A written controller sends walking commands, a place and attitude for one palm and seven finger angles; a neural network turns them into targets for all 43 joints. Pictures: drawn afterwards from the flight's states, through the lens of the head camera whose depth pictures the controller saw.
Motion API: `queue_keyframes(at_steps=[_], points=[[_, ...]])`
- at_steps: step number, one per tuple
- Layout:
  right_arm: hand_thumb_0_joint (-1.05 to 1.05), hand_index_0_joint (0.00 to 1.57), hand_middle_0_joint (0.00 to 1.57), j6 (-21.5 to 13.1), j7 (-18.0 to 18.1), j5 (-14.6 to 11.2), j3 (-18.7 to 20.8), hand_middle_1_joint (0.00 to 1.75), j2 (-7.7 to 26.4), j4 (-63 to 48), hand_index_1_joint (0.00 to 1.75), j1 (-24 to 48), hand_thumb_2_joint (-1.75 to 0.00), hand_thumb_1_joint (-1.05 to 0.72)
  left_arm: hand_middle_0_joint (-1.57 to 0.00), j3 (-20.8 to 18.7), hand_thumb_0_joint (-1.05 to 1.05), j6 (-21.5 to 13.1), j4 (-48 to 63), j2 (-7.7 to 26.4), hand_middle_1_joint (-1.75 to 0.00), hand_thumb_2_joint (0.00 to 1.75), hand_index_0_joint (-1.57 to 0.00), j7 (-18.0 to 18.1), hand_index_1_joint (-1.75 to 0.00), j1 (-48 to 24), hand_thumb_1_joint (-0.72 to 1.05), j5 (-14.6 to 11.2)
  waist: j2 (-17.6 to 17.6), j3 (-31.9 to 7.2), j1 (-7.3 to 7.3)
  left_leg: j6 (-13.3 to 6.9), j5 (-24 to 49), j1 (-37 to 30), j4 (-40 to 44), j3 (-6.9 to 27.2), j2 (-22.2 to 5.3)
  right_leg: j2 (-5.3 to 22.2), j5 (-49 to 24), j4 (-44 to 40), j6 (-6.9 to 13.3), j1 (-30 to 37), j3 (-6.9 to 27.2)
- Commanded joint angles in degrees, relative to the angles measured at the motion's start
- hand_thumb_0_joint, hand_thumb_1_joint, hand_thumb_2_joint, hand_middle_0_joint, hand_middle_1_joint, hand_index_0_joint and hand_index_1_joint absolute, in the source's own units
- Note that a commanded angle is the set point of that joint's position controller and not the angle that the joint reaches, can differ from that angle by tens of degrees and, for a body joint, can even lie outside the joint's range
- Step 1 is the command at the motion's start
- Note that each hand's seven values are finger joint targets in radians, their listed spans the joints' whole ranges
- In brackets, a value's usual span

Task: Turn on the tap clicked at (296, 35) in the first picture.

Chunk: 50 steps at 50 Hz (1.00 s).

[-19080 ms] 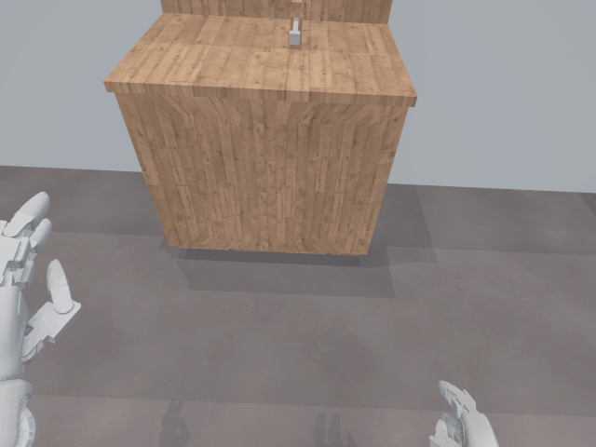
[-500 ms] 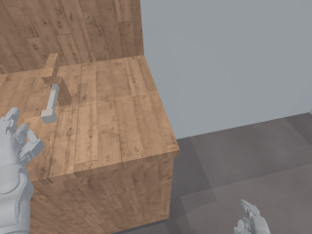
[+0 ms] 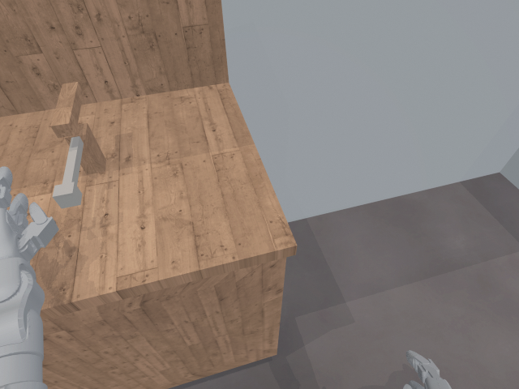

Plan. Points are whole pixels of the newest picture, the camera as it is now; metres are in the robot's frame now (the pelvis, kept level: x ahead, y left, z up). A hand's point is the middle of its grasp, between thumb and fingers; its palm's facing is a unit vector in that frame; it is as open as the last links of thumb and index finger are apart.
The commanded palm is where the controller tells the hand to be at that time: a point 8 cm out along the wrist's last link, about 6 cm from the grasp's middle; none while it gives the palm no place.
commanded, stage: reach beside the lever's end, fingers flat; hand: left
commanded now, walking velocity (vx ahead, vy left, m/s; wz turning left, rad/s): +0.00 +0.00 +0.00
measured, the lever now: (67, 195) +0.36 +0.32 +0.12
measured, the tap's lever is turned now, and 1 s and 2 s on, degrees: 0 0 8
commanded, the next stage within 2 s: push the lever round in 0.32 s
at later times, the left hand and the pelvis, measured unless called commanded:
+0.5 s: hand (57, 224) +0.31 +0.32 +0.11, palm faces +0.55 -0.83 -0.12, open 7.8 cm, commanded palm +0.26 +0.36 +0.11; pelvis +0.01 +0.00 +0.00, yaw +0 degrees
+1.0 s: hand (67, 225) +0.31 +0.31 +0.11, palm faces +0.56 -0.83 -0.10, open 7.8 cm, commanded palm +0.26 +0.34 +0.11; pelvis +0.00 +0.00 +0.00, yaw +0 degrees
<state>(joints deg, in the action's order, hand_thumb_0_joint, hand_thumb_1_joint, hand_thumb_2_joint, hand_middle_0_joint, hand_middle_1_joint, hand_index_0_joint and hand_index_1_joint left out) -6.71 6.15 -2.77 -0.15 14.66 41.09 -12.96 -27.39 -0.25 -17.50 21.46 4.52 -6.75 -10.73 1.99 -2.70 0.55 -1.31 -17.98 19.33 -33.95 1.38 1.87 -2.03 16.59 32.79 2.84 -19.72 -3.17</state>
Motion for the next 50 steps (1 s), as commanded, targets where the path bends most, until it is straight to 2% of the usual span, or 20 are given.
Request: queue_keyframes(at_steps=[1,3,6,8,11,12,13,17,21,25,27,31,37,39,41,42,44,46,47,50], points=[[0.0,0.2,0.2,-2.6,0.79,-0.36,2.58,0.3,8.16,-7.71,0.3,3.9,-0.9,-0.9,-0.15,-4.77,0.0,-4.52,10.81,15.95,-0.15,0.9,-0.15,-0.29,-0.15,-10.79,0.9,-0.52,0.97,-9.94,1.11,-0.22,15.52,-2.35,3.94,1.15,-0.89,1.36,-14.5,-3.53,-1.17,6.42,1.64],[0.0,0.2,0.2,-2.41,0.89,-0.45,2.59,0.3,8.49,-8.1,0.3,3.67,-0.9,-0.9,-0.15,-4.62,0.0,-4.35,10.69,16.33,-0.15,0.9,-0.15,-0.68,-0.15,-12.32,0.9,-0.95,-0.25,-10.33,0.5,-0.38,13.64,-1.44,3.98,1.27,-0.73,1.43,-12.94,-3.6,-1.37,5.87,1.8],[0.0,0.2,0.2,-2.69,1.15,-0.27,2.44,0.3,8.08,-7.64,0.3,4.15,-0.9,-0.9,-0.15,-3.56,0.0,-5.93,14.52,16.7,-0.15,0.9,-0.15,-0.01,-0.15,-17.61,0.9,0.19,4.7,-10.63,0.05,-0.13,12.98,-3.38,3.89,1.68,-0.91,1.33,-10.81,-3.48,-1.03,4.25,1.89],[0.0,0.2,0.2,-3.21,0.9,0.23,2.73,0.3,7.98,-7.59,0.3,3.59,-0.9,-0.9,-0.15,-2.39,0.0,-7.42,15.97,15.3,-0.15,0.9,-0.15,0.6,-0.15,-17.43,0.9,0.53,5.24,-12.91,0.15,0.25,14.39,-5.07,3.66,2.03,-0.96,1.2,-11.29,-3.03,-0.88,4.45,1.8],[0.0,0.2,0.2,-3.01,1.09,0.23,2.54,0.3,8.1,-6.69,0.3,3.67,-0.9,-0.9,-0.15,-3.31,0.0,-7.83,13.94,16.5,-0.15,0.9,-0.15,0.95,-0.15,-16.9,0.9,0.96,4.62,-11.91,0.15,0.45,14.41,-4.27,3.58,2.26,-1.12,1.21,-11.25,-2.86,-0.8,4.51,1.72],[0.0,0.2,0.2,-3.01,0.97,0.25,2.53,0.3,8.03,-6.88,0.3,3.36,-0.9,-0.9,-0.15,-1.95,0.0,-7.66,13.51,14.78,-0.15,0.9,-0.15,0.77,-0.15,-17.56,0.9,0.67,4.12,-12.6,-0.2,0.56,14.57,-4.37,3.72,2.29,-0.98,1.32,-11.63,-2.8,-0.85,4.67,1.64],[0.0,0.2,0.2,-2.97,1.02,0.15,2.76,0.3,8.18,-7.01,0.3,3.22,-0.9,-0.9,-0.15,-2.94,0.0,-7.03,12.14,15.45,-0.15,0.9,-0.15,0.52,-0.15,-15.72,0.9,0.43,2.14,-12.84,0.32,0.44,15.1,-3.82,3.71,2.12,-1.01,1.26,-12.59,-2.8,-0.88,5.67,1.58],[0.0,0.2,0.2,-2.49,0.92,-0.15,2.46,0.3,7.83,-7.8,0.3,3.8,-0.9,-0.9,-0.15,-1.8,0.0,-5.17,12.3,13.89,-0.15,0.9,-0.15,0.41,-0.15,-14.84,0.9,0.39,3.54,-11.95,0.74,0.69,15.77,-3.86,4.18,1.96,-0.97,1.44,-13.11,-3.05,-0.87,5.84,1.4],[0.0,0.2,0.2,-2.04,0.52,0.02,2.69,0.3,7.8,-8.28,0.3,3.81,-0.9,-0.9,-0.15,-5.12,0.0,-4.76,12.99,16.1,-0.15,0.9,-0.15,1.2,-0.15,-10.01,0.9,0.41,2.11,-12.58,2.19,0.91,19.44,-3.82,3.95,1.73,-1.2,1.25,-16.09,-2.73,-0.83,7.76,1.28],[0.0,0.2,0.2,-1.9,0.19,-0.06,2.83,0.3,7.54,-8.76,0.3,3.7,-0.9,-0.9,-0.15,-3.41,0.0,-5.11,15.67,13.96,-0.15,0.9,-0.15,1.0,-0.15,-11.3,0.9,-0.12,1.17,-12.84,1.16,0.88,20.19,-4.19,3.5,1.44,-1.25,1.25,-17.52,-2.53,-1.07,7.48,1.32],[0.0,0.2,0.2,-1.98,0.21,-0.04,2.65,0.3,7.34,-8.57,0.3,4.08,-0.9,-0.9,-0.15,-1.44,0.0,-5.42,16.72,11.86,-0.15,0.9,-0.15,1.25,-0.15,-12.72,0.9,0.14,2.97,-11.47,0.41,0.73,18.65,-4.62,3.36,1.35,-1.18,1.35,-16.05,-2.82,-1.11,5.88,1.47],[0.0,0.2,0.2,-2.2,0.71,-0.09,2.5,0.3,7.35,-7.91,0.3,4.83,-0.9,-0.9,-0.15,0.04,0.0,-5.85,18.23,11.47,-0.15,0.9,-0.15,1.2,-0.15,-15.05,0.9,0.52,4.22,-10.81,-0.05,0.66,16.31,-4.95,3.34,1.56,-1.09,1.38,-13.76,-3.16,-0.91,4.92,1.68],[0.0,0.2,0.2,-1.99,1.07,-0.03,2.3,0.3,7.52,-7.53,0.3,5.0,-0.9,-0.9,-0.15,-0.81,0.0,-5.22,14.77,12.42,-0.15,0.9,-0.15,1.91,-0.15,-15.77,0.9,0.58,0.99,-10.85,0.1,0.14,12.75,-2.9,3.98,1.6,-0.77,1.66,-11.8,-3.72,-1.07,5.88,1.97],[0.0,0.2,0.2,-1.87,1.0,-0.12,2.16,0.3,7.39,-8.09,0.3,5.54,-0.9,-0.9,-0.15,-0.01,0.0,-5.01,15.27,11.94,-0.15,0.9,-0.15,1.93,-0.15,-16.16,0.9,0.47,1.55,-11.45,0.24,0.01,12.85,-2.86,3.94,1.38,-0.6,1.75,-12.29,-3.75,-1.07,6.48,2.14],[0.0,0.2,0.2,-1.54,1.06,-0.04,2.18,0.3,7.38,-7.78,0.3,5.57,-0.9,-0.9,-0.15,-2.83,0.0,-4.85,14.29,14.66,-0.15,0.9,-0.15,2.54,-0.15,-14.65,0.9,0.91,2.7,-11.76,1.23,-0.08,12.84,-2.34,3.92,1.21,-0.61,1.77,-12.35,-3.8,-1.0,7.43,2.4],[0.0,0.2,0.2,-1.41,0.91,-0.12,2.02,0.3,7.23,-8.09,0.3,5.42,-0.9,-0.9,-0.15,-1.03,0.0,-4.8,13.96,12.84,-0.15,0.9,-0.15,2.5,-0.15,-15.69,0.9,0.82,1.75,-11.34,0.42,-0.18,12.36,-2.08,4.04,1.13,-0.59,1.88,-12.19,-3.9,-1.16,7.11,2.36],[0.0,0.2,0.2,-1.33,0.83,-0.15,2.14,0.3,7.4,-8.13,0.3,5.26,-0.9,-0.9,-0.15,-1.48,0.0,-4.69,12.91,13.33,-0.15,0.9,-0.15,2.35,-0.15,-16.05,0.9,0.43,0.49,-11.43,0.5,-0.34,12.13,-1.65,3.94,1.05,-0.63,1.75,-12.57,-4.04,-1.22,7.42,2.51],[0.0,0.2,0.2,-1.03,0.75,-0.26,2.12,0.3,7.2,-8.18,0.3,5.53,-0.9,-0.9,-0.15,-3.14,0.0,-4.77,12.84,14.74,-0.15,0.9,-0.15,2.58,-0.15,-13.75,0.9,0.83,3.72,-11.66,1.54,-0.32,12.46,-1.52,3.85,0.76,-0.55,1.86,-12.69,-3.95,-1.0,8.1,2.82],[0.0,0.2,0.2,-1.09,0.59,-0.26,1.91,0.3,7.04,-8.55,0.3,5.33,-0.9,-0.9,-0.15,-0.36,0.0,-4.95,13.64,12.06,-0.15,0.9,-0.15,2.53,-0.15,-15.78,0.9,0.85,2.75,-11.34,0.41,-0.25,12.42,-1.76,4.07,1.04,-0.61,1.83,-12.52,-3.77,-1.09,7.37,2.43],[0.0,0.2,0.2,-1.31,0.57,-0.29,2.19,0.3,7.43,-8.64,0.3,5.27,-0.9,-0.9,-0.15,0.51,0.0,-5.02,13.14,11.14,-0.15,0.9,-0.15,2.53,-0.15,-16.04,0.9,0.31,0.71,-10.97,0.23,-0.61,11.38,-1.48,3.76,0.91,-0.59,1.74,-12.17,-4.24,-1.3,6.87,2.75]])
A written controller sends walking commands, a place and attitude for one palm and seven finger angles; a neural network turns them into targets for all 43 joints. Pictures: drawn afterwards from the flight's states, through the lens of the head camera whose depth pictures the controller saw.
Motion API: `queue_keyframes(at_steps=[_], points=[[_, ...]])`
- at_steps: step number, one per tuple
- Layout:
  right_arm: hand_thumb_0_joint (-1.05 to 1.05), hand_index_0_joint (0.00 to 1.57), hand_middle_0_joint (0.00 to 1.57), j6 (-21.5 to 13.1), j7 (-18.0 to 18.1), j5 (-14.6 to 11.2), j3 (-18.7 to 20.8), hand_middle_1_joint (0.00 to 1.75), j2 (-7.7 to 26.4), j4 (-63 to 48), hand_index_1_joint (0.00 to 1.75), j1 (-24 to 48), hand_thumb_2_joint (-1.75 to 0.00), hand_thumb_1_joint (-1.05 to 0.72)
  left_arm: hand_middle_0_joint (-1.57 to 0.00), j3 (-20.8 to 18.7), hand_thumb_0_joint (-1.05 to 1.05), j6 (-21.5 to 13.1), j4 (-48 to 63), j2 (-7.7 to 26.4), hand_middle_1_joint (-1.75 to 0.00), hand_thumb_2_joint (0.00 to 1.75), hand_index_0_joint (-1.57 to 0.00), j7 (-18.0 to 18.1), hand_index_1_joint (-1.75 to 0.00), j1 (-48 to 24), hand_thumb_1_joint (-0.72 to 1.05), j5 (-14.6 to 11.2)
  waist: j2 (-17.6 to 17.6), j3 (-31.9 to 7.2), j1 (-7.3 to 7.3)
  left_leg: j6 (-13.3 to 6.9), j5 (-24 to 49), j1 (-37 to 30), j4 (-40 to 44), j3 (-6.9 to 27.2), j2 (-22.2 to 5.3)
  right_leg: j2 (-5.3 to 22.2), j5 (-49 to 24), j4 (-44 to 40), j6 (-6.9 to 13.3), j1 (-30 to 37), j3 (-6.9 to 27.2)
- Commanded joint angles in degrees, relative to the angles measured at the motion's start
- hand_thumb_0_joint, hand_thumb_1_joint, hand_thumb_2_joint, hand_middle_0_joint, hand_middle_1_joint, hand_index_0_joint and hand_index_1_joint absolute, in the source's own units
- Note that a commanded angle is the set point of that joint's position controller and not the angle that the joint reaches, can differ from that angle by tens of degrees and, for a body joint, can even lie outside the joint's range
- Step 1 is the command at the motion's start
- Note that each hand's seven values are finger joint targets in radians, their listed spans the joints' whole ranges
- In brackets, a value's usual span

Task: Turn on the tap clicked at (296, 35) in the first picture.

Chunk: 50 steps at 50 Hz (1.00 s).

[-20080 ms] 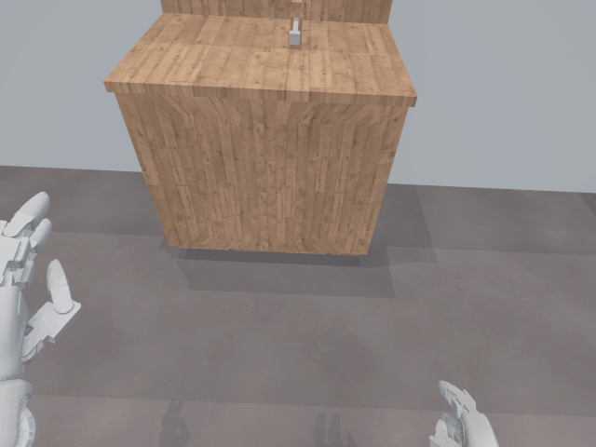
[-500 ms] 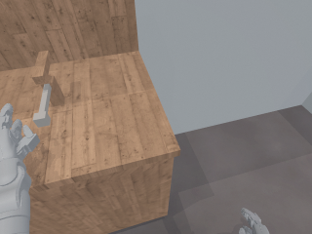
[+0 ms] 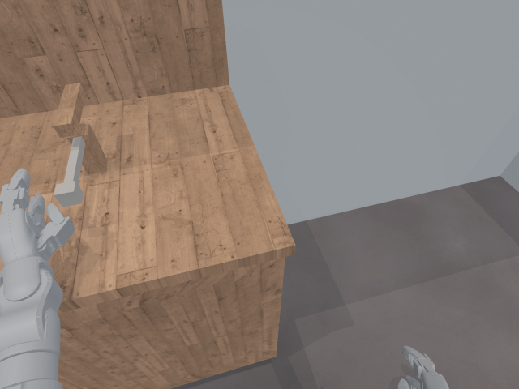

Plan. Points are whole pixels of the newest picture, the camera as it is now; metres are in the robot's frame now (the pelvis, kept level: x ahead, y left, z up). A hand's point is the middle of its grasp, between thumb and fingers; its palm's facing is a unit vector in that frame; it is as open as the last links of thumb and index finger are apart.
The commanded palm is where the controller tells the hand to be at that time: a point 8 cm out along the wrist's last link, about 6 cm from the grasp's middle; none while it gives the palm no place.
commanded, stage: push the lever round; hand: left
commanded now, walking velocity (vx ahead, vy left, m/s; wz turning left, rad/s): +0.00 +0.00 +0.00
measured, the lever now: (69, 194) +0.36 +0.33 +0.12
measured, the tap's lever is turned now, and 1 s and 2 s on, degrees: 0 8 43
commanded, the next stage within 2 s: none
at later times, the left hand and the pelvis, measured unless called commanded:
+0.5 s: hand (98, 218) +0.33 +0.27 +0.11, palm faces +0.60 -0.80 -0.07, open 7.8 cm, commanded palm +0.28 +0.30 +0.11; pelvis +0.00 +0.00 +0.00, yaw +0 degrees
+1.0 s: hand (116, 209) +0.34 +0.25 +0.11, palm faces +0.69 -0.72 -0.07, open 7.9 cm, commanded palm +0.30 +0.27 +0.11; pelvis -0.01 +0.00 +0.00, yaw +1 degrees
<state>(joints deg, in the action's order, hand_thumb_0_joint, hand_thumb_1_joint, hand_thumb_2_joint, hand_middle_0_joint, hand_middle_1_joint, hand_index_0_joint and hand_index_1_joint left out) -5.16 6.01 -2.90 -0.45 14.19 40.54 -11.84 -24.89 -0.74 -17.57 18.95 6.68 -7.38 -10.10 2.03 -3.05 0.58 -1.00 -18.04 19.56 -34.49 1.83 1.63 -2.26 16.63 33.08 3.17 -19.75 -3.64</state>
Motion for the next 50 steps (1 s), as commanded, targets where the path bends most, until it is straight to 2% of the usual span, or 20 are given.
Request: queue_keyframes(at_steps=[1,2,6,9,11,13,16,18,21,27,35,36,37,40,41,43,45,46,48,50], points=[[0.0,0.2,0.2,-2.67,0.82,-0.12,2.54,0.3,7.86,-7.53,0.3,4.25,-0.9,-0.9,-0.15,-3.93,0.0,-4.69,12.66,15.39,-0.15,0.9,-0.15,0.9,-0.15,-14.63,0.9,0.19,1.33,-10.4,0.57,-0.88,11.39,-1.63,4.31,0.5,-0.46,1.9,-11.77,-4.47,-1.52,7.02,3.19],[0.0,0.2,0.2,-2.66,0.71,-0.1,2.44,0.3,7.8,-8.02,0.3,4.06,-0.9,-0.9,-0.15,-1.74,0.0,-4.71,13.24,13.13,-0.15,0.9,-0.15,0.86,-0.15,-15.4,0.9,0.1,0.62,-10.87,0.04,-0.96,11.48,-1.7,4.4,0.4,-0.42,2.06,-12.2,-4.37,-1.73,7.0,3.16],[0.0,0.2,0.2,-2.3,0.85,-0.09,2.47,0.3,7.93,-7.41,0.3,4.39,-0.9,-0.9,-0.15,-3.58,0.0,-4.8,12.56,15.79,-0.15,0.9,-0.15,1.47,-0.15,-15.68,0.9,0.58,1.2,-10.21,0.52,-1.03,10.29,-0.98,4.41,0.34,-0.43,2.12,-11.03,-4.75,-1.63,7.27,3.6],[0.0,0.2,0.2,-2.79,0.5,0.08,2.66,0.3,7.48,-7.96,0.3,4.55,-0.9,-0.9,-0.15,0.79,0.0,-5.55,15.99,10.72,-0.15,0.9,-0.15,2.11,-0.15,-16.64,0.9,0.55,3.34,-11.97,-0.07,-0.67,11.58,-3.35,4.27,0.48,-0.46,1.93,-11.7,-4.32,-1.49,6.38,3.17],[0.0,0.2,0.2,-2.74,0.49,0.22,2.69,0.3,7.59,-7.35,0.3,4.55,-0.9,-0.9,-0.15,-0.67,0.0,-5.52,15.12,11.41,-0.15,0.9,-0.15,3.59,-0.15,-15.07,0.9,0.77,1.63,-11.13,0.37,-0.66,11.5,-2.49,4.18,0.66,-0.56,1.92,-11.59,-4.36,-1.52,6.68,3.03],[0.0,0.2,0.2,-2.61,0.45,0.21,2.68,0.3,7.61,-7.41,0.3,4.81,-0.9,-0.9,-0.15,1.34,0.0,-5.39,15.17,9.35,-0.15,0.9,-0.15,4.67,-0.15,-17.41,0.9,0.8,-0.58,-10.92,-0.51,-0.68,10.22,-2.01,4.24,0.84,-0.54,1.98,-10.48,-4.41,-1.77,5.83,2.94],[0.0,0.2,0.2,-2.43,0.19,0.63,2.68,0.3,7.25,-7.44,0.3,5.58,-0.9,-0.9,-0.15,1.73,0.0,-5.28,17.49,8.77,-0.15,0.9,-0.15,7.23,-0.15,-16.07,0.9,2.42,3.13,-11.64,0.6,-0.17,12.2,-3.28,4.16,0.84,-0.53,2.04,-11.39,-3.85,-1.36,6.31,2.75],[0.0,0.2,0.2,-2.22,-0.1,0.9,2.76,0.3,7.19,-7.56,0.3,5.49,-0.9,-0.9,-0.15,2.66,0.0,-4.94,17.45,7.39,-0.15,0.9,-0.15,8.83,-0.15,-16.23,0.9,2.74,0.09,-12.49,0.28,-0.09,12.24,-2.97,4.1,0.9,-0.64,2.01,-11.83,-3.68,-1.56,6.63,2.64],[0.0,0.2,0.2,-1.14,-0.11,1.07,2.58,0.3,6.98,-7.57,0.3,6.69,-0.9,-0.9,-0.15,1.52,0.0,-4.05,17.73,8.06,-0.15,0.9,-0.15,11.06,-0.15,-15.24,0.9,3.62,1.14,-11.66,1.12,-0.04,12.86,-2.27,4.07,0.43,-0.55,2.24,-12.44,-3.67,-1.46,7.49,2.86],[0.0,0.2,0.2,0.13,-0.16,1.35,2.28,0.3,6.65,-7.72,0.3,7.59,-0.9,-0.9,-0.15,6.63,0.0,-2.27,17.35,2.82,-0.15,0.9,-0.15,14.18,-0.15,-19.61,0.9,5.12,0.14,-11.73,-0.34,-0.18,11.89,-3.0,3.87,0.51,-0.64,2.3,-11.22,-3.94,-1.59,6.11,2.87],[0.0,0.2,0.2,1.35,0.03,1.72,2.28,0.3,6.45,-7.21,0.3,8.42,-0.9,-0.9,-0.15,9.62,0.0,-1.07,15.47,-0.13,-0.15,0.9,-0.15,17.65,-0.15,-23.32,0.9,6.2,-1.21,-12.44,-0.6,-0.18,11.54,-3.32,3.47,0.7,-0.56,2.55,-11.11,-4.46,-1.56,6.17,3.07],[0.0,0.2,0.2,1.68,0.07,1.74,2.14,0.3,6.47,-6.79,0.3,8.72,-0.9,-0.9,-0.15,8.87,0.0,-1.07,16.71,1.12,-0.15,0.9,-0.15,18.28,-0.15,-24.82,0.9,6.91,0.99,-12.58,-0.49,0.14,11.9,-3.77,3.62,0.84,-0.64,2.57,-10.89,-4.19,-1.28,6.14,3.09],[0.0,0.2,0.2,1.73,-0.11,1.86,2.18,0.3,6.13,-7.14,0.3,8.56,-0.9,-0.9,-0.15,11.18,0.0,-1.03,17.0,-1.6,-0.15,0.9,-0.15,18.64,-0.15,-25.27,0.9,6.95,0.1,-13.36,-0.83,0.19,12.43,-4.22,3.65,0.86,-0.64,2.68,-11.45,-4.05,-1.43,6.35,2.86],[0.0,0.2,0.2,2.3,-0.1,1.87,2.21,0.3,6.22,-6.96,0.3,8.76,-0.9,-0.9,-0.15,10.17,0.0,-0.15,15.15,-0.94,-0.15,0.9,-0.15,20.04,-0.15,-25.3,0.9,7.03,-2.49,-13.14,-0.56,-0.09,12.62,-3.07,3.44,0.66,-0.59,2.86,-12.67,-4.47,-1.6,7.33,3.2],[0.0,0.2,0.2,2.75,0.14,2.04,2.32,0.3,6.41,-6.47,0.3,8.92,-0.9,-0.9,-0.15,7.52,0.0,0.15,14.66,1.36,-0.15,0.9,-0.15,20.78,-0.15,-24.62,0.9,7.38,-1.85,-12.89,-0.05,-0.03,12.53,-2.76,3.67,0.71,-0.61,2.74,-12.19,-4.51,-1.49,7.67,3.23],[0.0,0.2,0.2,2.97,-0.15,1.91,2.28,0.3,5.89,-6.86,0.3,9.24,-0.9,-0.9,-0.15,11.33,0.0,0.26,15.08,-2.44,-0.15,0.9,-0.15,21.23,-0.15,-26.23,0.9,7.71,-1.28,-13.23,-0.56,0.06,12.82,-3.39,3.58,0.62,-0.68,2.89,-12.31,-4.43,-1.45,7.34,3.03],[0.0,0.2,0.2,3.12,-0.14,2.05,2.28,0.3,5.93,-6.77,0.3,9.47,-0.9,-0.9,-0.15,11.39,0.0,0.71,13.82,-2.69,-0.15,0.9,-0.15,22.27,-0.15,-26.32,0.9,7.85,-2.14,-12.37,-0.66,-0.12,12.18,-2.88,3.55,0.49,-0.62,2.99,-11.99,-4.93,-1.63,7.18,3.25],[0.0,0.2,0.2,3.56,0.01,2.17,2.3,0.3,6.14,-6.27,0.3,9.43,-0.9,-0.9,-0.15,8.76,0.0,0.97,13.1,-0.45,-0.15,0.9,-0.15,23.04,-0.15,-25.66,0.9,8.18,-1.97,-11.89,-0.13,-0.18,11.54,-2.3,3.74,0.7,-0.56,2.83,-10.93,-5.12,-1.48,7.29,3.37],[0.0,0.2,0.2,3.67,-0.11,2.02,2.09,0.3,5.77,-6.39,0.3,9.87,-0.9,-0.9,-0.15,12.52,0.0,0.91,12.8,-3.76,-0.15,0.9,-0.15,23.63,-0.15,-29.72,0.9,8.4,-2.44,-11.32,-1.29,-0.25,10.26,-2.53,3.84,0.75,-0.68,3.08,-9.51,-5.48,-1.62,6.24,3.42],[0.0,0.2,0.2,3.83,-0.11,2.07,2.25,0.3,5.79,-6.36,0.3,10.09,-0.9,-0.9,-0.15,11.65,0.0,1.02,12.11,-3.1,-0.15,0.9,-0.15,24.65,-0.15,-29.35,0.9,8.71,-2.03,-12.06,-0.78,-0.26,9.74,-2.11,3.9,0.66,-0.57,3.12,-8.74,-5.74,-1.52,6.81,3.61]])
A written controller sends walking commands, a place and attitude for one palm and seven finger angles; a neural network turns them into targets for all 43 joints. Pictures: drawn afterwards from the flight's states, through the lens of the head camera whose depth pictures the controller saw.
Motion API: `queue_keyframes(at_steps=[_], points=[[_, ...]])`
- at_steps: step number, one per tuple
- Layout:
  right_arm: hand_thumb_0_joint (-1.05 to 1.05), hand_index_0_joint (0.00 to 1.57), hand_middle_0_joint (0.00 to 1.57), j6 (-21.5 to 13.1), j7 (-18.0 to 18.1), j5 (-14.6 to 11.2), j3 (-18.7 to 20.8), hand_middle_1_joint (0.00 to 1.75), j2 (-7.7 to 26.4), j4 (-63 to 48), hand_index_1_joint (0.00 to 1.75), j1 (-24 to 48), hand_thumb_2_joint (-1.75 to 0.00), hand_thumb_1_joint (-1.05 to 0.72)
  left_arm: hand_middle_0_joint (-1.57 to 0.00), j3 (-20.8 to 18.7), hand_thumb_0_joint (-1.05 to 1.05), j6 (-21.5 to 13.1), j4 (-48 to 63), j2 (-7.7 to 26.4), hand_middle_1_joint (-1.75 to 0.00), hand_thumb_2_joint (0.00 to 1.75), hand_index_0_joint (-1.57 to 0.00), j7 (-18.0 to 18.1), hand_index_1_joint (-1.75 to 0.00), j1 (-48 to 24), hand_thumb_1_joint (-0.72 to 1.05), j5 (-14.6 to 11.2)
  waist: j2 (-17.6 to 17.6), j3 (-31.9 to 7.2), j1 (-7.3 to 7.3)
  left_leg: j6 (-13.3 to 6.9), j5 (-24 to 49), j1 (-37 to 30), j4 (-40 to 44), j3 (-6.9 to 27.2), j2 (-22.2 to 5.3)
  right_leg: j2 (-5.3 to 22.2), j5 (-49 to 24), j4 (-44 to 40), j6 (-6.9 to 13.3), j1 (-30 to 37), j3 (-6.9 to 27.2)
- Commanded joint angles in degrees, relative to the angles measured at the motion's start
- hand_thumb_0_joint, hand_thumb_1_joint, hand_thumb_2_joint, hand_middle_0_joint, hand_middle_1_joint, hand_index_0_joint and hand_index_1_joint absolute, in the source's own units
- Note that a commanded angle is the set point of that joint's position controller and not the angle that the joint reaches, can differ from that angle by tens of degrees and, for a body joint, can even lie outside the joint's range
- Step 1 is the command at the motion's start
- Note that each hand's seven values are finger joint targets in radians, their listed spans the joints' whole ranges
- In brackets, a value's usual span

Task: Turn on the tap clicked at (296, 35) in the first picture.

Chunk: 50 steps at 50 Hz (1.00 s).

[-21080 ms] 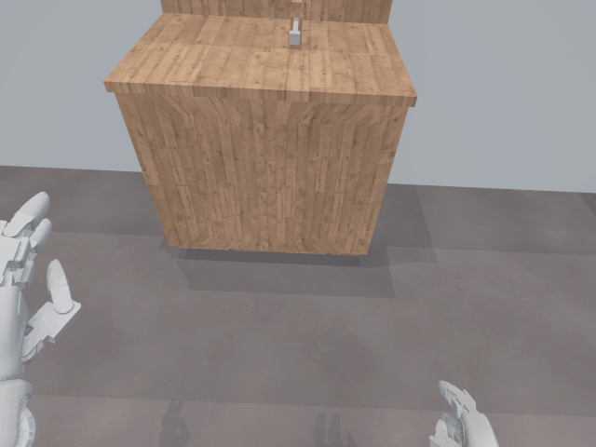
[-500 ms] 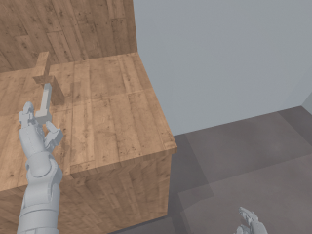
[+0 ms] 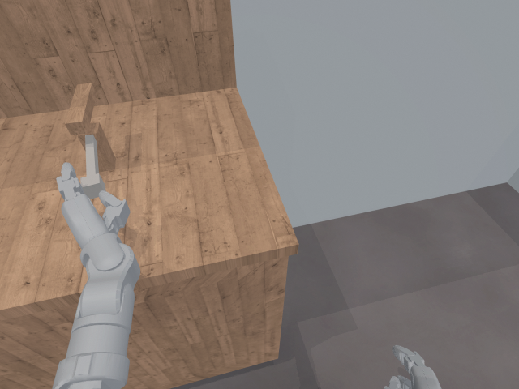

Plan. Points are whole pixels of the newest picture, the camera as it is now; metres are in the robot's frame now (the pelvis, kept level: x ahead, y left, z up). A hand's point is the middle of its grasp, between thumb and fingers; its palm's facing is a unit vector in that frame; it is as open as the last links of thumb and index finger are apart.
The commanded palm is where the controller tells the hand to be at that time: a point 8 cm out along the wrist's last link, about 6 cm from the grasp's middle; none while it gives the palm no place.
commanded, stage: push the lever round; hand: left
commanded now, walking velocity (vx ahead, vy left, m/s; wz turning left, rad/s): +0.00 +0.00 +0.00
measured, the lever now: (93, 186) +0.38 +0.30 +0.12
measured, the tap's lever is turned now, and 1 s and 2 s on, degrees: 8 43 68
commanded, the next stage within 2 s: lift the hand up off the lever in 1.78 s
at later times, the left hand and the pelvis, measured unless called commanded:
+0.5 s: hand (153, 192) +0.38 +0.21 +0.11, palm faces +0.73 -0.68 -0.07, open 8.0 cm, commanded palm +0.34 +0.23 +0.11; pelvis +0.00 +0.00 +0.00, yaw +0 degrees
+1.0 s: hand (179, 175) +0.43 +0.17 +0.11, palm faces +0.79 -0.60 -0.11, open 8.1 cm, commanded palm +0.38 +0.20 +0.11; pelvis +0.01 -0.01 +0.00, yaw +0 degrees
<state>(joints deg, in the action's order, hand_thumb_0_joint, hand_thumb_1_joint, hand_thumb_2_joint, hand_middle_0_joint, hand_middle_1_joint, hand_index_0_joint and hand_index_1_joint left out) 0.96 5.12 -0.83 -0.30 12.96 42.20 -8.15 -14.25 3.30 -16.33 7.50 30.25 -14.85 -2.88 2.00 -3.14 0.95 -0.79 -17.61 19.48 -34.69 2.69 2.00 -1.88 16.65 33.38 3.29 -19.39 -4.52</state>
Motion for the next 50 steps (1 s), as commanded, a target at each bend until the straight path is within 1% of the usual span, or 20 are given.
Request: queue_keyframes(at_steps=[1,10,11,13,16,17,19,21,25,26,28,31,33,36,38,40,41,44,46,50], points=[[0.0,0.2,0.2,-2.0,0.87,0.21,2.01,0.3,7.1,-7.33,0.3,6.32,-0.9,-0.9,-0.15,0.51,0.0,-2.85,10.24,8.73,-0.15,0.9,-0.15,1.64,-0.15,-22.64,0.9,1.96,-0.81,-11.15,-1.17,-0.35,9.09,-2.27,4.33,0.07,-0.93,2.53,-7.92,-6.04,-1.45,5.77,4.32],[0.0,0.2,0.2,-1.48,0.43,0.62,2.24,0.3,6.54,-6.99,0.3,6.94,-0.9,-0.9,-0.15,2.8,0.0,-3.08,6.62,5.38,-0.15,0.9,-0.15,5.61,-0.15,-27.88,0.9,2.89,-2.81,-12.48,-1.72,-0.65,7.18,-1.86,4.21,-0.34,-0.99,3.05,-5.77,-7.13,-1.77,6.0,4.6],[0.0,0.2,0.2,-1.17,0.53,0.76,2.39,0.3,6.67,-6.18,0.3,6.65,-0.9,-0.9,-0.15,-0.52,0.0,-2.77,5.16,8.07,-0.15,0.9,-0.15,6.34,-0.15,-26.69,0.9,3.22,-2.07,-12.03,-0.8,-0.38,6.1,-1.12,4.72,-0.02,-1.03,2.78,-4.05,-7.31,-1.53,6.1,4.52],[0.0,0.2,0.2,-1.14,0.17,0.73,2.24,0.3,6.24,-6.63,0.3,7.07,-0.9,-0.9,-0.15,2.26,0.0,-2.96,4.54,5.17,-0.15,0.9,-0.15,7.07,-0.15,-28.94,0.9,3.23,-3.26,-11.89,-1.64,-0.68,5.34,-1.01,4.43,-0.31,-1.08,3.21,-3.38,-7.81,-1.87,5.8,4.83],[0.0,0.2,0.2,-0.67,0.14,1.03,2.4,0.3,6.49,-5.54,0.3,6.76,-0.9,-0.9,-0.15,-0.97,0.0,-2.51,1.43,7.73,-0.15,0.9,-0.15,8.57,-0.15,-29.26,0.9,3.84,-3.35,-10.68,-1.05,-0.56,4.23,0.18,4.79,-0.29,-1.11,3.1,-2.0,-8.3,-1.71,5.81,4.8],[0.0,0.2,0.2,-0.62,-0.1,0.97,2.17,0.3,6.22,-6.34,0.3,7.01,-0.9,-0.9,-0.15,1.78,0.0,-2.88,2.43,5.21,-0.15,0.9,-0.15,8.69,-0.15,-31.57,0.9,3.85,-4.34,-11.24,-2.08,-0.74,4.58,-0.2,4.75,-0.45,-1.13,3.44,-2.41,-8.21,-1.98,5.81,4.74],[0.0,0.2,0.2,-0.68,-0.27,1.21,2.38,0.3,6.03,-6.18,0.3,7.02,-0.9,-0.9,-0.15,1.66,0.0,-2.85,0.94,4.66,-0.15,0.9,-0.15,9.61,-0.15,-31.6,0.9,4.08,-4.46,-11.54,-1.65,-0.72,4.73,0.08,4.47,-0.55,-1.14,3.39,-2.67,-8.24,-1.95,5.98,4.8],[0.0,0.2,0.2,-0.23,-0.33,1.51,2.64,0.3,6.32,-5.3,0.3,6.62,-0.9,-0.9,-0.15,-1.88,0.0,-2.63,-0.13,7.76,-0.15,0.9,-0.15,10.69,-0.15,-31.54,0.9,4.57,-3.05,-12.09,-0.96,-0.52,5.44,0.28,4.43,-0.51,-1.14,3.2,-3.18,-8.03,-1.65,6.46,4.8],[0.0,0.2,0.2,-0.26,-1.22,1.95,2.75,0.3,5.73,-5.9,0.3,6.48,-0.9,-0.9,-0.15,1.58,0.0,-2.86,-0.62,3.19,-0.15,0.9,-0.15,12.41,-0.15,-34.48,0.9,5.07,-3.98,-13.41,-1.64,-0.47,7.73,-0.26,3.76,-0.94,-1.22,3.4,-6.16,-7.25,-1.86,6.53,4.21],[0.0,0.2,0.2,0.05,-1.18,2.2,3.14,0.3,6.06,-4.99,0.3,6.27,-0.9,-0.9,-0.15,-2.04,0.0,-2.53,-2.14,6.25,-0.15,0.9,-0.15,13.08,-0.15,-32.59,0.9,5.5,-3.49,-13.46,-0.84,-0.25,7.15,0.32,3.87,-0.67,-1.33,3.04,-4.82,-7.29,-1.64,6.61,4.02],[0.0,0.2,0.2,-0.01,-1.87,2.27,3.01,0.3,5.52,-5.61,0.3,6.15,-0.9,-0.9,-0.15,2.09,0.0,-2.86,-0.85,1.87,-0.15,0.9,-0.15,13.55,-0.15,-35.71,0.9,5.74,-3.37,-14.22,-1.67,-0.05,9.54,-0.65,3.46,-0.76,-1.51,3.22,-7.59,-6.23,-1.53,6.41,3.48],[0.0,0.2,0.2,0.33,-2.21,2.8,3.41,0.3,5.85,-4.66,0.3,5.63,-0.9,-0.9,-0.15,0.14,0.0,-2.23,-2.96,3.24,-0.15,0.9,-0.15,14.9,-0.15,-35.65,0.9,6.51,-2.79,-14.02,-1.31,0.25,9.78,-0.18,3.2,-0.54,-1.5,2.78,-7.26,-5.95,-1.32,5.67,3.14],[0.0,0.2,0.2,0.15,-2.77,2.81,3.31,0.3,5.49,-4.93,0.3,5.78,-0.9,-0.9,-0.15,3.57,0.0,-2.37,-3.49,-0.58,-0.15,0.9,-0.15,15.48,-0.15,-38.9,0.9,6.61,-4.36,-13.79,-2.51,0.07,8.78,-0.3,2.83,-0.69,-1.61,2.97,-6.02,-5.96,-1.59,4.4,2.79],[0.0,0.2,0.2,0.2,-2.78,3.35,3.68,0.3,5.88,-4.0,0.3,5.15,-0.9,-0.9,-0.15,-0.22,0.0,-2.18,-5.35,2.35,-0.15,0.9,-0.15,17.12,-0.15,-39.22,0.9,6.93,-4.0,-15.0,-1.86,0.05,8.75,0.2,2.45,-0.84,-1.4,2.74,-6.13,-5.94,-1.61,4.74,3.04],[0.0,0.2,0.2,0.25,-3.38,3.3,3.64,0.3,5.36,-4.57,0.3,5.21,-0.9,-0.9,-0.15,2.8,0.0,-2.15,-5.33,-1.11,-0.15,0.9,-0.15,17.49,-0.15,-40.85,0.9,7.07,-4.18,-15.89,-2.47,0.14,10.71,-0.13,1.85,-1.1,-1.49,3.04,-8.74,-5.11,-1.67,4.91,2.73],[0.0,0.2,0.2,0.41,-3.63,3.56,3.7,0.3,5.46,-4.2,0.3,4.51,-0.9,-0.9,-0.15,2.19,0.0,-1.68,-6.75,-0.89,-0.15,0.9,-0.15,18.36,-0.15,-42.1,0.9,7.41,-4.26,-16.53,-2.62,0.2,11.57,0.26,1.38,-1.15,-1.39,3.06,-10.12,-4.63,-1.7,4.85,2.62],[0.0,0.2,0.2,0.72,-3.52,3.75,3.95,0.3,5.82,-3.37,0.3,4.38,-0.9,-0.9,-0.15,-1.16,0.0,-1.23,-8.43,2.18,-0.15,0.9,-0.15,18.91,-0.15,-40.81,0.9,7.64,-3.59,-15.89,-1.78,0.38,10.69,1.26,1.6,-0.97,-1.42,2.81,-8.79,-4.87,-1.54,4.8,2.78],[0.0,0.2,0.2,0.8,-4.31,3.84,3.87,0.3,5.39,-3.78,0.3,3.98,-0.9,-0.9,-0.15,2.23,0.0,-1.14,-9.02,-1.97,-0.15,0.9,-0.15,19.67,-0.15,-43.67,0.9,7.87,-4.42,-17.16,-2.99,0.31,12.45,0.72,0.73,-1.22,-1.43,3.05,-11.64,-3.85,-1.81,4.4,2.34],[0.0,0.2,0.2,0.99,-4.21,4.27,4.06,0.3,5.82,-2.88,0.3,3.32,-0.9,-0.9,-0.15,-1.28,0.0,-0.76,-10.98,1.07,-0.15,0.9,-0.15,20.64,-0.15,-44.06,0.9,8.22,-4.57,-17.14,-2.54,0.27,11.69,1.7,0.68,-1.19,-1.33,2.9,-10.82,-4.11,-1.85,4.35,2.48],[0.0,0.2,0.2,0.93,-4.94,4.41,4.11,0.3,5.39,-3.65,0.3,2.44,-0.9,-0.9,-0.15,0.32,0.0,-0.72,-10.22,-1.54,-0.15,0.9,-0.15,21.32,-0.15,-45.33,0.9,8.38,-5.89,-20.32,-2.88,0.3,15.21,1.73,-0.28,-1.69,-1.19,3.59,-18.82,-2.38,-2.51,6.46,2.47]])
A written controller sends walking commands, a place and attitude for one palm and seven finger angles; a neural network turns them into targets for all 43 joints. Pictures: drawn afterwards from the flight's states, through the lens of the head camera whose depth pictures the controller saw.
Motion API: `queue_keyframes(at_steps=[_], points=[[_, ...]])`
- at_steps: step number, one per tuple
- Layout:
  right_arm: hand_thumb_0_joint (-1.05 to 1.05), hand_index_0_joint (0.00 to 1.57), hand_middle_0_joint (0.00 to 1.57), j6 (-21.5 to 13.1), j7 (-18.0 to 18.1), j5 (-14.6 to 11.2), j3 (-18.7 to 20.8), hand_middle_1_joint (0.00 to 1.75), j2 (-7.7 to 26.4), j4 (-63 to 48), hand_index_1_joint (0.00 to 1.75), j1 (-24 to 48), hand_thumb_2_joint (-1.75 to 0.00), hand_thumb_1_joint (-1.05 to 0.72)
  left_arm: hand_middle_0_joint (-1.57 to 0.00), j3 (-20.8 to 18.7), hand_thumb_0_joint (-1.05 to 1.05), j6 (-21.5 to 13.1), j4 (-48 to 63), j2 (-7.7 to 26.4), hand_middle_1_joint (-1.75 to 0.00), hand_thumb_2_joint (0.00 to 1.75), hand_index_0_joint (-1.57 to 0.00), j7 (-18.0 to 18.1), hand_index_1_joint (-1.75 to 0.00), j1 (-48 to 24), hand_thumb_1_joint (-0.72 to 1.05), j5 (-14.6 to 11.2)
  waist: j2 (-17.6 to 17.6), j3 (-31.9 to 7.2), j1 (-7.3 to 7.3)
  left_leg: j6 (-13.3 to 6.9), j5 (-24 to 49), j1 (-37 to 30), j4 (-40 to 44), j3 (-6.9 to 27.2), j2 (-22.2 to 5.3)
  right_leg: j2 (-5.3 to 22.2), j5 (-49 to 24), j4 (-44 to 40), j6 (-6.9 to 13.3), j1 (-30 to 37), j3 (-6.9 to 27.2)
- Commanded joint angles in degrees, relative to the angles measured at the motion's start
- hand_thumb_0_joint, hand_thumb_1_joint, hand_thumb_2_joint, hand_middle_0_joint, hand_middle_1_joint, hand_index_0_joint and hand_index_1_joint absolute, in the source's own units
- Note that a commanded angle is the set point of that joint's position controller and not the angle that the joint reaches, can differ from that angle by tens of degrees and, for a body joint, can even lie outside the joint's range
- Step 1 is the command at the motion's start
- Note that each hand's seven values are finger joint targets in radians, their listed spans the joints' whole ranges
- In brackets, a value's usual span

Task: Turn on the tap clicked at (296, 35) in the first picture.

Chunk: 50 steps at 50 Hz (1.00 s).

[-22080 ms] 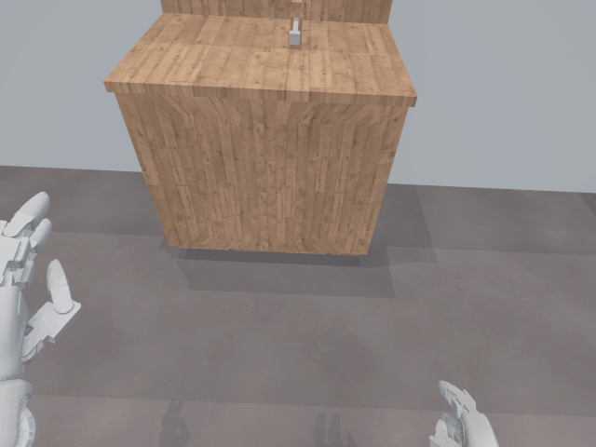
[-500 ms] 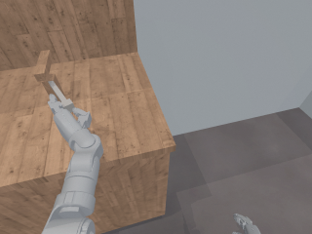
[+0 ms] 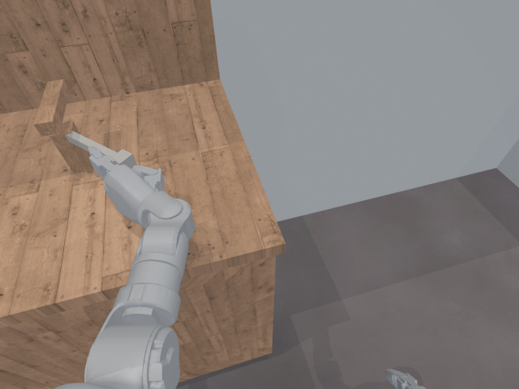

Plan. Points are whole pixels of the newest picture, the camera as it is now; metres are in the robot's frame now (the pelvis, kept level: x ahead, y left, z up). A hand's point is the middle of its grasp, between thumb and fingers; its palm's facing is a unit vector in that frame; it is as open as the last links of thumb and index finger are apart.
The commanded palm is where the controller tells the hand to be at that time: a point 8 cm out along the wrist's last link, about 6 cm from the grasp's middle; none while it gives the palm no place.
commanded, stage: push the lever round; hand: left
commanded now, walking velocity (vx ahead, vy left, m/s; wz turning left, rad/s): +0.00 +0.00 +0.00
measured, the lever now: (123, 162) +0.44 +0.24 +0.12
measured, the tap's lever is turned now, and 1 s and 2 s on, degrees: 43 68 73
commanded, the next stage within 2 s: lift the hand up off the lever in 0.78 s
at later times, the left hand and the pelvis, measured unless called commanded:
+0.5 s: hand (167, 167) +0.44 +0.17 +0.11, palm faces +0.82 -0.56 -0.13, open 8.1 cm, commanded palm +0.40 +0.19 +0.11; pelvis +0.00 -0.01 -0.01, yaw +0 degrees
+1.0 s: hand (174, 154) +0.47 +0.17 +0.11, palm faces +0.81 -0.57 -0.14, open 8.2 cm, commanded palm +0.42 +0.19 +0.12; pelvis -0.02 -0.02 -0.01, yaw -1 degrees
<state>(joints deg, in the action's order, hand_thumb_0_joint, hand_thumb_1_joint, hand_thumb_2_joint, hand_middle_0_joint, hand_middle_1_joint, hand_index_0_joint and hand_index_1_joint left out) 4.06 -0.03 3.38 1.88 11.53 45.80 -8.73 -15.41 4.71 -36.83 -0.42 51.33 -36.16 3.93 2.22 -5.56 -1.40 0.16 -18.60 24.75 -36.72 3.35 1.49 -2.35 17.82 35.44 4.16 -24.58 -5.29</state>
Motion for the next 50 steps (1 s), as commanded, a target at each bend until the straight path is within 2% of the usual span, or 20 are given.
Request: queue_keyframes(at_steps=[1,3,5,6,7,9,11,20,21,23,26,29,31,33,38,41,42,44,48,50], points=[[0.0,0.2,0.2,-1.94,0.33,0.3,2.14,0.3,7.2,-6.58,0.3,2.79,-0.9,-0.9,-0.15,-0.88,0.0,-1.74,8.46,8.7,-0.15,0.9,-0.15,0.47,-0.15,-22.6,0.9,1.76,-5.75,-17.31,-0.01,-0.47,15.77,-2.56,1.99,-2.09,-0.69,3.78,-18.77,-4.38,-3.12,11.49,3.16],[0.0,0.2,0.2,-2.03,-0.21,0.2,1.92,0.3,6.78,-6.72,0.3,2.6,-0.9,-0.9,-0.15,2.09,0.0,-1.83,9.35,5.62,-0.15,0.9,-0.15,0.65,-0.15,-26.43,0.9,2.11,-4.21,-17.34,-1.14,-0.49,16.41,-3.65,1.67,-2.26,-0.72,3.97,-19.08,-4.13,-3.16,10.29,3.03],[0.0,0.2,0.2,-2.35,-0.56,0.44,1.99,0.3,6.89,-6.38,0.3,2.16,-0.9,-0.9,-0.15,1.93,0.0,-1.64,8.2,5.44,-0.15,0.9,-0.15,1.24,-0.15,-27.63,0.9,2.29,-3.84,-17.04,-1.56,-0.5,15.97,-3.56,1.32,-2.15,-0.73,3.74,-18.07,-4.18,-3.14,9.21,2.81],[0.0,0.2,0.2,-2.47,-0.55,0.75,2.21,0.3,7.03,-5.93,0.3,1.82,-0.9,-0.9,-0.15,1.28,0.0,-1.63,7.11,5.68,-0.15,0.9,-0.15,1.45,-0.15,-27.35,0.9,2.32,-5.86,-16.56,-1.43,-0.51,15.82,-3.14,1.42,-1.81,-0.75,3.35,-17.17,-4.16,-3.08,9.0,2.36],[0.0,0.2,0.2,-2.66,-0.76,0.58,2.1,0.3,6.98,-6.26,0.3,1.73,-0.9,-0.9,-0.15,1.98,0.0,-1.87,7.44,5.01,-0.15,0.9,-0.15,1.59,-0.15,-28.56,0.9,2.41,-5.69,-16.97,-1.76,-0.57,15.54,-3.11,1.44,-2.0,-0.71,3.56,-17.14,-4.0,-3.16,8.74,2.46],[0.0,0.2,0.2,-2.87,-0.92,0.73,2.15,0.3,6.93,-6.15,0.3,1.35,-0.9,-0.9,-0.15,0.97,0.0,-2.07,7.22,5.98,-0.15,0.9,-0.15,1.84,-0.15,-29.08,0.9,2.51,-4.81,-18.26,-1.58,-0.72,15.18,-2.66,0.96,-2.21,-0.46,3.75,-18.18,-3.84,-3.43,9.26,2.88],[0.0,0.2,0.2,-2.8,-0.78,0.88,2.33,0.3,7.12,-5.71,0.3,0.99,-0.9,-0.9,-0.15,-0.59,0.0,-2.09,5.92,7.64,-0.15,0.9,-0.15,1.85,-0.15,-28.86,0.9,2.69,-5.87,-17.76,-1.67,-0.84,14.31,-1.33,0.91,-2.16,-0.43,3.86,-18.35,-3.94,-3.68,9.68,2.98],[0.0,0.2,0.2,-3.43,-1.14,1.06,2.4,0.3,7.16,-5.6,0.3,-0.76,-0.9,-0.9,-0.15,-0.67,0.0,-3.35,4.78,8.49,-0.15,0.9,-0.15,2.07,-0.15,-33.4,0.9,3.69,-4.13,-19.33,-2.59,-1.13,13.47,-0.28,-0.02,-2.54,-0.14,4.08,-19.33,-3.2,-3.95,8.88,3.67],[0.0,0.2,0.2,-3.44,-0.99,1.2,2.58,0.3,7.39,-5.14,0.3,-1.07,-0.9,-0.9,-0.15,-2.52,0.0,-3.62,4.08,10.45,-0.15,0.9,-0.15,2.15,-0.15,-33.17,0.9,3.78,-4.63,-19.55,-2.54,-1.16,13.14,0.09,-0.01,-2.26,-0.21,3.81,-18.17,-3.16,-3.82,8.84,3.5],[0.0,0.2,0.2,-3.58,-1.08,1.16,2.39,0.3,7.29,-5.31,0.3,-1.33,-0.9,-0.9,-0.15,-1.63,0.0,-3.98,3.69,9.78,-0.15,0.9,-0.15,2.15,-0.15,-35.17,0.9,3.9,-4.68,-19.19,-3.12,-1.3,12.45,0.7,-0.04,-2.44,-0.13,4.05,-18.16,-3.1,-4.08,8.43,3.8],[0.0,0.2,0.2,-3.71,-0.9,1.29,2.59,0.3,7.67,-4.74,0.3,-1.84,-0.9,-0.9,-0.15,-3.62,0.0,-4.48,1.89,12.28,-0.15,0.9,-0.15,2.29,-0.15,-36.38,0.9,4.25,-5.13,-18.64,-3.35,-1.5,10.89,1.94,-0.14,-2.38,-0.13,3.92,-16.18,-3.5,-4.07,8.13,4.05],[0.0,0.2,0.2,-4.09,-1.12,1.31,2.43,0.3,7.56,-4.66,0.3,-2.4,-0.9,-0.9,-0.15,-1.93,0.0,-5.04,0.41,11.21,-0.15,0.9,-0.15,2.24,-0.15,-38.94,0.9,4.65,-4.42,-18.78,-4.25,-1.55,9.7,2.44,-0.51,-2.51,-0.04,3.93,-14.72,-3.36,-4.19,6.73,4.34],[0.0,0.2,0.2,-4.22,-1.07,1.43,2.66,0.3,7.83,-4.26,0.3,-2.72,-0.9,-0.9,-0.15,-4.6,0.0,-5.51,-0.91,14.05,-0.15,0.9,-0.15,2.58,-0.15,-38.9,0.9,4.83,-4.31,-18.97,-4.05,-1.7,8.62,3.29,-0.56,-2.4,-0.06,3.83,-12.96,-3.61,-4.13,6.77,4.44],[0.0,0.2,0.2,-4.5,-1.17,1.43,2.49,0.3,7.74,-4.38,0.3,-3.1,-0.9,-0.9,-0.15,-4.21,0.0,-6.02,-2.26,13.98,-0.15,0.9,-0.15,2.66,-0.15,-40.72,0.9,5.0,-3.96,-18.85,-4.54,-1.87,7.39,3.92,-0.76,-2.65,0.01,3.86,-11.34,-3.69,-4.3,5.76,4.81],[0.0,0.2,0.2,-4.43,-1.18,1.71,2.59,0.3,8.18,-4.27,0.3,-5.0,-0.9,-0.9,-0.15,-7.35,0.0,-6.81,-4.85,18.17,-0.15,0.9,-0.15,2.78,-0.15,-41.82,0.9,5.64,-4.91,-20.57,-4.6,-2.02,7.8,5.7,-1.12,-2.54,0.02,4.11,-14.0,-2.83,-4.59,7.18,5.14],[0.0,0.2,0.2,-4.3,-1.21,1.89,2.68,0.3,8.43,-4.02,0.3,-5.71,-0.9,-0.9,-0.15,-8.72,0.0,-7.05,-5.9,20.35,-0.15,0.9,-0.15,2.74,-0.15,-43.05,0.9,6.12,-3.6,-20.7,-4.71,-2.05,7.3,6.57,-1.13,-2.51,0.01,4.12,-13.54,-2.87,-4.53,7.32,5.41],[0.0,0.2,0.2,-4.41,-1.3,1.83,2.52,0.3,8.32,-4.26,0.3,-5.81,-0.9,-0.9,-0.15,-7.76,0.0,-7.06,-6.9,19.25,-0.15,0.9,-0.15,2.7,-0.15,-43.38,0.9,6.2,-3.74,-20.06,-5.14,-2.13,6.68,6.65,-1.02,-2.67,0.01,3.85,-11.94,-2.87,-4.55,6.17,5.24],[0.0,0.2,0.2,-4.56,-1.31,1.84,2.53,0.3,8.71,-4.03,0.3,-6.4,-0.9,-0.9,-0.15,-8.9,0.0,-7.24,-8.98,21.29,-0.15,0.9,-0.15,2.78,-0.15,-44.56,0.9,6.42,-4.97,-19.23,-5.7,-2.31,5.44,7.78,-1.42,-2.66,-0.07,3.92,-9.96,-3.49,-4.78,5.23,5.68],[0.0,0.2,0.2,-4.84,-1.71,2.12,2.62,0.3,8.73,-3.98,0.3,-7.43,-0.9,-0.9,-0.15,-8.58,0.0,-8.0,-8.51,21.29,-0.15,0.9,-0.15,2.93,-0.15,-46.89,0.9,6.8,-1.91,-21.15,-5.9,-2.4,6.34,6.05,-1.29,-2.68,-0.11,3.26,-10.07,-2.95,-4.33,4.7,5.19],[0.0,0.2,0.2,-5.02,-1.93,2.17,2.76,0.3,8.86,-4.35,0.3,-8.15,-0.9,-0.9,-0.15,-9.99,0.0,-8.02,-8.54,22.47,-0.15,0.9,-0.15,3.01,-0.15,-45.06,0.9,6.67,-3.17,-22.7,-5.23,-2.39,6.94,6.6,-1.35,-2.76,-0.04,3.29,-12.15,-2.7,-4.55,6.51,5.26]])
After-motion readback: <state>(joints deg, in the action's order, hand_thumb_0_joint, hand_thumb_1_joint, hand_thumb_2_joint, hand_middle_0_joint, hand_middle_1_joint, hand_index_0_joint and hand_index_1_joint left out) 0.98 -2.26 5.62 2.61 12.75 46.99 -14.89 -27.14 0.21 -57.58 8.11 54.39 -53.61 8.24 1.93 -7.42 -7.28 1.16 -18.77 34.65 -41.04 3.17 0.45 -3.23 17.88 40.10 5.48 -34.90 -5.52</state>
